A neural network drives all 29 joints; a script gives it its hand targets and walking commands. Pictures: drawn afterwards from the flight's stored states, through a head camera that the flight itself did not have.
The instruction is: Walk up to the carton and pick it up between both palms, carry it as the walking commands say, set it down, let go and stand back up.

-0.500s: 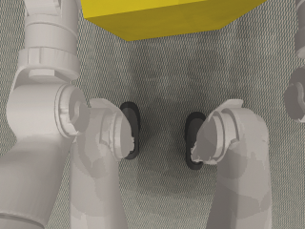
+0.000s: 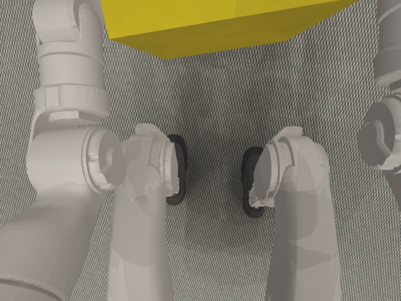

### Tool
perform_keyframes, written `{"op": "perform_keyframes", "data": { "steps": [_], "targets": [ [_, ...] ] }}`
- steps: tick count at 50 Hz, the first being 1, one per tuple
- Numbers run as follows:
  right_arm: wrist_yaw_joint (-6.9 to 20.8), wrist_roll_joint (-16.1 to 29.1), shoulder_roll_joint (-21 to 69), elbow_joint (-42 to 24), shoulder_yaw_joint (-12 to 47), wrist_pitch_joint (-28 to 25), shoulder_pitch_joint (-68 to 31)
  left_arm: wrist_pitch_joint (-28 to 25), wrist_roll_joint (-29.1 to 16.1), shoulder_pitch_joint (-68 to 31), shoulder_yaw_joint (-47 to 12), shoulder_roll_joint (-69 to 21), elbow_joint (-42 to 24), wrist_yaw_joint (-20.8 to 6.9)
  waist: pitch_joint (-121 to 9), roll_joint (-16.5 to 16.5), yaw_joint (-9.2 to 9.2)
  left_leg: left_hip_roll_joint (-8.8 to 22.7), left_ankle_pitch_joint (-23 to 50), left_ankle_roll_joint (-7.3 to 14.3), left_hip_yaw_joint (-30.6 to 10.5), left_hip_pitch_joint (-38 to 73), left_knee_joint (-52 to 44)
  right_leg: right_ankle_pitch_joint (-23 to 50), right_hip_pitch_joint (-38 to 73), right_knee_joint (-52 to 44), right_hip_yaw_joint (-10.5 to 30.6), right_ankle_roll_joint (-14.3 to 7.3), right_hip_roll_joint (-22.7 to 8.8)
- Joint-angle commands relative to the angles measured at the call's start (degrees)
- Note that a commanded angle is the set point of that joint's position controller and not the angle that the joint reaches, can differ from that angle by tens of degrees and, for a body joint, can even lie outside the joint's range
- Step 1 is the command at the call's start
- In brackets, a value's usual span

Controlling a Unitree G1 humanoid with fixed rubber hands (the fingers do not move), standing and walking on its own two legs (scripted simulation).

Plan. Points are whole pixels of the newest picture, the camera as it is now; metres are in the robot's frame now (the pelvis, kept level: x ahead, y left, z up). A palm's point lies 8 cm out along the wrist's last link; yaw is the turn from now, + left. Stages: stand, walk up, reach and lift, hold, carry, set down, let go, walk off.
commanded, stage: reach and lift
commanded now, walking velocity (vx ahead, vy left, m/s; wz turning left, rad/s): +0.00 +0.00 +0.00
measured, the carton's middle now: out of the picture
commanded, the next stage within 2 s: none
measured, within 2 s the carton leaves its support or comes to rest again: neither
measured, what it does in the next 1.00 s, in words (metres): rises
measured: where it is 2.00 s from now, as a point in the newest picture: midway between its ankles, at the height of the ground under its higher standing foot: (213, 187)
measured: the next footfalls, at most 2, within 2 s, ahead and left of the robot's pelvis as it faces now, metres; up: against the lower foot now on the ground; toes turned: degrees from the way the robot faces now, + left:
none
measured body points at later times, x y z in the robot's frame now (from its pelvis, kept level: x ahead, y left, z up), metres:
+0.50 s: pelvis -0.02 +0.00 +0.05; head +0.32 -0.01 +0.33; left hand +0.55 +0.18 -0.04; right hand +0.58 -0.16 -0.03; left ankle +0.14 +0.13 -0.39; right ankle +0.11 -0.10 -0.39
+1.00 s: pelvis -0.03 +0.00 +0.10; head +0.29 -0.01 +0.41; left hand +0.52 +0.18 +0.03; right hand +0.56 -0.16 +0.05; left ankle +0.14 +0.13 -0.39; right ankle +0.11 -0.10 -0.39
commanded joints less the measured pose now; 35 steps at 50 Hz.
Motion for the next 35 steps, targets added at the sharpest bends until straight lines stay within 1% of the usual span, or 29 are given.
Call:
{"op": "perform_keyframes", "data": {
  "steps": [1,2,3,4,5,8,9,11,12,13,14,15,16,17,18,19,20,22,23,24,25,26,28,29,30,32,33,34,35],
  "targets": [
    [13.93,7.97,68.97,-17.27,16.59,0.22,-30.16,-1.21,-9.06,-56.53,-28.29,-52.94,-24.42,-19.24,-137.52,-5.12,5.29,-8.78,25.47,0.48,6.36,44.72,-12.65,32.25,50.54,-17.79,2.01,3.02,8.22],
    [14.00,7.74,70.24,-15.03,16.28,0.50,-28.62,-1.40,-8.79,-54.87,-27.44,-52.61,-23.98,-19.44,-136.14,-5.54,5.66,-8.80,24.80,0.69,6.58,43.72,-12.90,31.36,50.20,-18.18,1.94,3.21,8.32],
    [14.06,6.22,71.21,-11.41,14.36,0.74,-26.22,-0.99,-7.21,-52.67,-25.51,-53.62,-20.12,-19.68,-130.04,-5.08,5.72,-8.60,22.00,0.49,6.96,41.37,-14.00,28.75,47.98,-19.47,2.08,3.15,8.14],
    [14.46,5.39,71.31,-8.17,12.97,0.77,-24.69,-0.90,-6.38,-53.00,-25.36,-54.95,-17.59,-20.02,-125.70,-3.79,5.15,-8.29,19.81,0.31,6.71,40.17,-14.49,26.72,45.00,-20.08,2.12,2.89,8.04],
    [14.55,5.29,71.66,-8.82,12.95,0.54,-24.80,-0.89,-6.23,-51.07,-24.89,-56.05,-16.60,-20.39,-124.43,-3.89,5.08,-8.41,19.05,0.37,6.79,39.62,-15.35,25.83,45.80,-21.14,1.97,3.15,8.05],
    [15.62,2.82,73.29,-4.40,10.19,0.45,-21.47,-0.94,-4.14,-48.53,-22.69,-57.78,-12.53,-21.56,-116.76,-4.13,4.92,-8.49,15.80,0.36,6.54,37.47,-17.89,22.48,41.78,-22.93,1.13,3.22,8.30],
    [16.02,3.40,74.26,-5.58,10.86,0.26,-21.17,-1.28,-3.74,-48.37,-22.98,-57.45,-14.76,-21.71,-120.26,-3.15,5.94,-8.49,17.82,0.22,6.84,38.48,-17.78,24.53,44.04,-22.98,1.67,3.27,8.27],
    [16.12,3.41,74.13,-9.55,11.52,0.15,-21.44,-1.75,-4.49,-50.53,-23.62,-55.62,-18.84,-21.74,-125.90,-4.88,5.71,-8.76,21.59,0.64,6.45,42.27,-17.93,27.70,46.06,-23.48,1.55,3.80,8.51],
    [15.83,4.11,74.14,-13.20,13.49,0.16,-23.19,-1.54,-5.22,-50.12,-24.93,-56.68,-19.78,-21.85,-132.38,-4.37,6.08,-9.00,23.39,0.57,6.74,43.74,-18.02,30.07,50.57,-23.44,2.02,3.73,8.51],
    [15.70,4.10,73.80,-13.05,13.41,0.32,-24.17,-1.44,-4.69,-50.41,-24.39,-54.48,-19.41,-22.02,-131.98,-6.13,6.33,-9.02,21.97,0.94,6.52,42.58,-18.26,28.32,49.90,-23.72,1.69,4.14,8.53],
    [15.76,4.33,72.99,-13.27,13.03,0.33,-24.98,-1.36,-4.75,-51.54,-24.55,-54.16,-19.61,-21.89,-131.87,-5.02,6.13,-8.67,21.21,0.90,6.70,42.94,-18.20,27.59,49.29,-24.00,2.18,3.98,8.28],
    [15.71,4.81,73.43,-15.23,13.99,0.61,-25.60,-1.18,-5.30,-52.62,-25.08,-53.80,-20.80,-21.90,-135.10,-5.86,6.35,-8.74,20.71,1.01,6.85,44.31,-18.81,27.41,52.13,-24.67,2.16,3.97,8.37],
    [15.81,4.52,73.21,-12.50,13.33,1.01,-26.02,-0.77,-4.56,-51.74,-24.08,-53.95,-17.58,-21.92,-129.68,-5.82,6.85,-8.47,17.21,1.16,7.11,41.39,-20.08,24.14,50.35,-25.47,2.24,3.94,8.01],
    [15.75,4.57,72.59,-15.91,13.95,0.53,-27.48,-0.84,-5.06,-51.62,-24.26,-55.57,-19.14,-21.97,-133.92,-5.72,5.99,-8.82,19.37,1.11,7.06,44.22,-19.94,25.64,51.85,-25.93,1.77,3.96,8.35],
    [15.65,5.84,72.65,-18.08,15.39,0.43,-29.01,-0.60,-5.42,-51.21,-24.54,-55.37,-19.55,-21.77,-137.41,-5.77,6.96,-8.91,20.06,1.26,7.38,45.45,-19.60,26.14,53.90,-25.78,1.88,4.00,8.38],
    [15.39,6.38,72.08,-21.23,16.58,0.48,-30.87,-0.27,-6.12,-51.87,-25.99,-55.39,-20.73,-21.77,-140.59,-6.30,6.24,-8.98,21.79,1.29,6.98,47.41,-20.22,28.14,55.96,-25.95,1.46,4.11,8.40],
    [15.23,6.93,71.95,-22.16,17.42,0.73,-31.44,-0.04,-6.73,-52.31,-26.34,-55.71,-21.57,-21.63,-143.58,-5.29,7.14,-9.13,22.72,1.36,7.20,48.69,-20.25,29.03,57.99,-25.96,2.11,4.03,8.25],
    [15.12,7.27,71.85,-21.18,17.57,1.38,-31.11,0.58,-6.73,-52.75,-26.53,-55.73,-20.96,-21.18,-143.13,-5.21,7.04,-8.87,20.98,1.00,7.72,48.26,-20.38,27.42,58.45,-26.69,2.72,3.80,8.24],
    [15.04,7.52,72.19,-22.79,18.26,1.65,-32.27,0.82,-7.49,-52.35,-26.87,-56.27,-22.95,-21.00,-146.92,-6.03,6.63,-9.19,22.67,1.12,6.97,51.72,-21.52,28.74,60.06,-26.72,1.81,4.21,8.26],
    [15.21,7.34,71.95,-20.56,17.68,2.24,-30.48,0.93,-7.30,-53.70,-27.24,-55.49,-23.82,-20.91,-144.99,-5.40,6.97,-9.04,21.52,1.05,7.15,50.71,-21.75,27.52,59.04,-27.03,2.42,4.06,8.18],
    [15.41,6.20,72.83,-16.08,16.10,2.91,-27.45,1.20,-6.17,-52.76,-26.34,-55.64,-21.82,-21.00,-140.41,-5.31,6.76,-8.85,18.76,1.25,6.96,49.05,-22.33,24.69,56.79,-27.76,2.67,3.87,8.04],
    [15.48,5.70,73.81,-15.79,15.64,2.90,-27.60,1.07,-5.93,-53.93,-25.84,-55.93,-22.16,-21.01,-138.96,-6.19,6.75,-8.67,17.13,1.13,7.30,47.74,-23.14,23.73,57.72,-28.65,2.57,3.79,7.99],
    [15.91,4.66,73.94,-12.69,14.25,3.06,-25.50,1.81,-5.12,-50.97,-25.90,-58.03,-18.37,-21.43,-133.97,-4.91,5.84,-8.59,15.12,0.87,7.12,47.67,-24.78,21.26,54.86,-30.30,2.21,3.76,8.13],
    [16.46,4.36,74.62,-11.62,13.69,3.07,-24.61,1.89,-4.47,-49.84,-25.01,-58.21,-17.77,-21.69,-132.14,-5.17,6.16,-8.53,14.97,1.09,6.80,48.08,-25.54,20.85,53.25,-30.93,1.79,3.83,7.97],
    [16.74,3.05,74.59,-9.18,12.32,3.12,-22.57,1.97,-4.11,-49.26,-24.33,-58.69,-16.00,-22.02,-128.86,-5.50,5.39,-8.53,13.74,0.94,6.68,47.08,-26.05,19.32,52.01,-31.68,1.69,3.83,7.88],
    [17.31,1.99,76.52,-5.95,10.38,3.06,-20.38,1.78,-2.16,-46.77,-22.69,-59.78,-13.62,-22.55,-124.24,-4.48,5.87,-8.26,12.11,1.08,6.79,45.81,-27.84,17.71,50.79,-32.95,1.70,4.24,7.99],
    [17.84,1.88,77.58,-6.45,10.20,3.00,-19.83,1.63,-1.60,-46.42,-21.51,-59.07,-14.45,-22.87,-125.08,-5.30,6.46,-8.38,12.60,1.32,6.82,47.22,-28.11,17.52,50.82,-33.88,1.77,4.26,8.14],
    [18.13,2.30,77.56,-7.70,10.83,2.64,-20.05,1.56,-1.99,-45.69,-22.30,-60.68,-15.09,-23.06,-128.36,-4.75,6.46,-8.57,14.35,1.08,6.69,48.47,-28.35,19.37,53.25,-33.66,1.73,4.28,8.37],
    [18.10,2.47,77.77,-10.57,11.38,2.38,-20.31,1.24,-2.26,-46.41,-23.57,-59.98,-17.09,-23.13,-131.22,-5.71,6.03,-8.42,16.71,1.10,6.71,50.03,-28.15,21.56,54.68,-33.96,1.70,4.49,8.60]
  ]
}}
